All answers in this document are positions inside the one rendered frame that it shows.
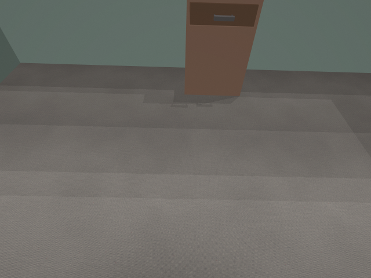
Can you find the handle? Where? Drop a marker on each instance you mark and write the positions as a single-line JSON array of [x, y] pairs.
[[224, 18]]

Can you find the drawer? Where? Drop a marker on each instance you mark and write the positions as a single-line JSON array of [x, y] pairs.
[[202, 13]]

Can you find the cabinet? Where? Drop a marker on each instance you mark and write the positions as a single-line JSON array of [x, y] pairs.
[[216, 55]]

